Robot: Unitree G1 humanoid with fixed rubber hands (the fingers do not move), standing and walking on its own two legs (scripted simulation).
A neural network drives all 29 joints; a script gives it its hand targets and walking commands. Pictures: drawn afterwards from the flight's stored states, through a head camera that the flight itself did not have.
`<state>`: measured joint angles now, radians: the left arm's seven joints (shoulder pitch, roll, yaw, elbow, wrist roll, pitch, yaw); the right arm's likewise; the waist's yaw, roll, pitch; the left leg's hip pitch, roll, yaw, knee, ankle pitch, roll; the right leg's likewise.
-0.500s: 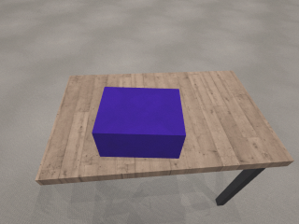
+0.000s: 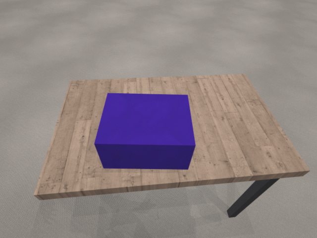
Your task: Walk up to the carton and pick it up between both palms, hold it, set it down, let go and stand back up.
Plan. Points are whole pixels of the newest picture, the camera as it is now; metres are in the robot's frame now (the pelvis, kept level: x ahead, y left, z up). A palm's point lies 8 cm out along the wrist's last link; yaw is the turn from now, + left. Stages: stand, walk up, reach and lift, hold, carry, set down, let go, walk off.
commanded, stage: stand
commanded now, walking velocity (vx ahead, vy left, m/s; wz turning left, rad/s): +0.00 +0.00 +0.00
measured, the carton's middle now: (146, 130) +0.47 +0.03 -0.05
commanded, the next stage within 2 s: none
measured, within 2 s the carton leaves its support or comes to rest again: neither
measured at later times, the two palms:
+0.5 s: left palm out of the picture +0.06 +0.31 -0.11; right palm out of the picture +0.07 -0.31 -0.12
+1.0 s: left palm out of the picture +0.07 +0.30 -0.12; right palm out of the picture +0.07 -0.31 -0.12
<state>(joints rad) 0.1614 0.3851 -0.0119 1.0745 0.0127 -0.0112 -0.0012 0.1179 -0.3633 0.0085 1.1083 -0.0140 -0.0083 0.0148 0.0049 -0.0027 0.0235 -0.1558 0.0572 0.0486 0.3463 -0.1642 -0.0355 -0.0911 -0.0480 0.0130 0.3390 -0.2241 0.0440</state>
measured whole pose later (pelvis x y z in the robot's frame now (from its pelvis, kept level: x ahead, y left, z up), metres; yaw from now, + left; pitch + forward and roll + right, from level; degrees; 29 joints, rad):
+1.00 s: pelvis +0.00 +0.00 +0.00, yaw +0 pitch -1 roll +0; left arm 0.14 0.38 0.00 1.10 0.01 0.00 0.00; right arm 0.11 -0.37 0.00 1.12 -0.01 0.00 0.01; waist 0.00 -0.01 0.04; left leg -0.14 0.07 0.05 0.33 -0.16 -0.04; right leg -0.09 -0.04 0.02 0.33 -0.22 0.04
